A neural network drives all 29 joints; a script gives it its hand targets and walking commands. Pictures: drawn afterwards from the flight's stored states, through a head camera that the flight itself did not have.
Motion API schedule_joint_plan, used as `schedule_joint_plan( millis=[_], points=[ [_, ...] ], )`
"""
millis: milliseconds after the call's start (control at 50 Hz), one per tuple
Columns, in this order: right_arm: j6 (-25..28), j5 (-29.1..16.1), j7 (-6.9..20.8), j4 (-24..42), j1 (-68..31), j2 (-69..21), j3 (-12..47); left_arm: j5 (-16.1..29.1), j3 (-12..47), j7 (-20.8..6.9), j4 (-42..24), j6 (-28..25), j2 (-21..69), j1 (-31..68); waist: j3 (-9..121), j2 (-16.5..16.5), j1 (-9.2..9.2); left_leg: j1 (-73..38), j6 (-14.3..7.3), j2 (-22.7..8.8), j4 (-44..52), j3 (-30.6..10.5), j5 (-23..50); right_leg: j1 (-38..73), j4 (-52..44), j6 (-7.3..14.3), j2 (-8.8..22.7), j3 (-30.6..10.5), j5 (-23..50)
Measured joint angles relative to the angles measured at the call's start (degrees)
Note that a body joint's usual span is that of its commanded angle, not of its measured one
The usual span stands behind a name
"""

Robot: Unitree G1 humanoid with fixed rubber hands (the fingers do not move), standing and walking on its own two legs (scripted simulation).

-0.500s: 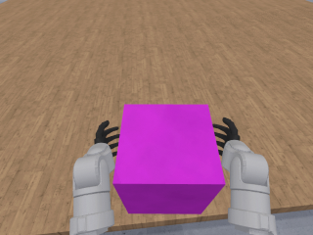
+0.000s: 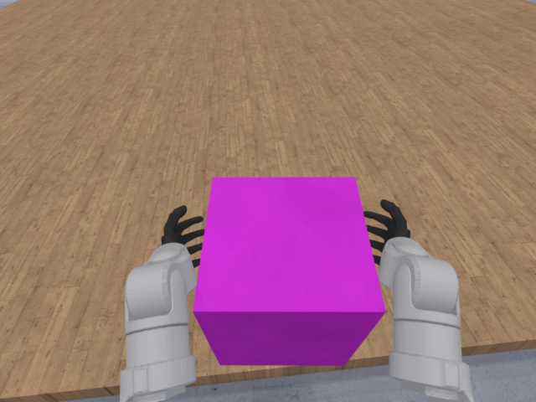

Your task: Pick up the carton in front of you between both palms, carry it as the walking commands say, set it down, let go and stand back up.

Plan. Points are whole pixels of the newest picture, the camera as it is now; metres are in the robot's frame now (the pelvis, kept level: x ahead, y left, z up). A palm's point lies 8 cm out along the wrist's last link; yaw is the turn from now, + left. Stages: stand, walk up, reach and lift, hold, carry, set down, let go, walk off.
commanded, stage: carry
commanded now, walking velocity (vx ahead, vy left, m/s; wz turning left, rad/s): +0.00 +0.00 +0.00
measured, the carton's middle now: (282, 277) +0.33 +0.00 +0.04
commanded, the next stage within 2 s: none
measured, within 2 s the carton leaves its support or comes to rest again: neither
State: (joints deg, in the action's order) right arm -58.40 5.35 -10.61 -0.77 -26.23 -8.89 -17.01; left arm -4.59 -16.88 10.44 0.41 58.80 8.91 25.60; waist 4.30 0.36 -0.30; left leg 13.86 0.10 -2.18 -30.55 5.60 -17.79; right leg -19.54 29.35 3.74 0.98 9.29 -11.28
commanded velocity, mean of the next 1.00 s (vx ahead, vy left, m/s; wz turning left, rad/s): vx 0.00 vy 0.00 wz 0.00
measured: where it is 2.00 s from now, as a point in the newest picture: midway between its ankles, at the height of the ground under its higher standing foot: outside the picture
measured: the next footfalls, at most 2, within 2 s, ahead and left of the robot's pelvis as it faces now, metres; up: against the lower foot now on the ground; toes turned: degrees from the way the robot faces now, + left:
none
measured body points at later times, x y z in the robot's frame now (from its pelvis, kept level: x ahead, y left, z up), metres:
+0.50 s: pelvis -0.01 +0.00 +0.00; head -0.03 +0.00 +0.45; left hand +0.32 +0.16 +0.11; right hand +0.32 -0.15 +0.10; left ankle -0.02 +0.12 -0.73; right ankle +0.05 -0.08 -0.73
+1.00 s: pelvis -0.02 +0.01 +0.00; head -0.03 +0.00 +0.45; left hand +0.32 +0.16 +0.10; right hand +0.32 -0.15 +0.10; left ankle -0.02 +0.12 -0.73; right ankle +0.05 -0.08 -0.73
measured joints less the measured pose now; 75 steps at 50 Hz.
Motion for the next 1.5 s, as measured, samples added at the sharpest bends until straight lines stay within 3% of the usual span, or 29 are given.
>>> schedule_joint_plan(
  millis=[1500],
  points=[
    [0.1,0.0,-0.1,-0.3,-0.2,-0.1,-0.2,-0.1,0.0,0.0,0.2,0.1,0.0,0.3,0.1,-0.2,-0.08,1.5,-1.2,0.9,-0.3,0.5,1.1,-1.2,-0.5,-0.9,0.9,-0.5,1.8]
  ],
)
